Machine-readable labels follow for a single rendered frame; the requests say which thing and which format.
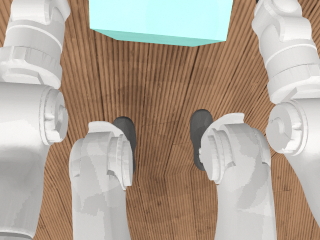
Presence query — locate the robot left upper arm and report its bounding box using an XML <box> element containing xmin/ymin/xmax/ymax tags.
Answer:
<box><xmin>0</xmin><ymin>81</ymin><xmax>69</xmax><ymax>240</ymax></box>

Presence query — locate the right robot shin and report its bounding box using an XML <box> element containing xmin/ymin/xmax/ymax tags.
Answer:
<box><xmin>199</xmin><ymin>112</ymin><xmax>271</xmax><ymax>170</ymax></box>

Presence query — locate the robot right foot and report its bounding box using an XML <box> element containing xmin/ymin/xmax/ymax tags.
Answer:
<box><xmin>190</xmin><ymin>109</ymin><xmax>213</xmax><ymax>171</ymax></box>

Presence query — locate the right robot forearm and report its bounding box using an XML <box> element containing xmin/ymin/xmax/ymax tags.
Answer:
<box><xmin>251</xmin><ymin>0</ymin><xmax>320</xmax><ymax>105</ymax></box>

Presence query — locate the robot right upper arm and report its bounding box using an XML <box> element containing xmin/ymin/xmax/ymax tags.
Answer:
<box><xmin>265</xmin><ymin>98</ymin><xmax>320</xmax><ymax>228</ymax></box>

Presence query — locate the carton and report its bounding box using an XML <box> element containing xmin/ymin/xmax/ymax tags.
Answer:
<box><xmin>89</xmin><ymin>0</ymin><xmax>233</xmax><ymax>47</ymax></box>

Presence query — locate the left robot forearm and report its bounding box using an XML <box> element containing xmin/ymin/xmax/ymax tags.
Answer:
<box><xmin>0</xmin><ymin>0</ymin><xmax>71</xmax><ymax>90</ymax></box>

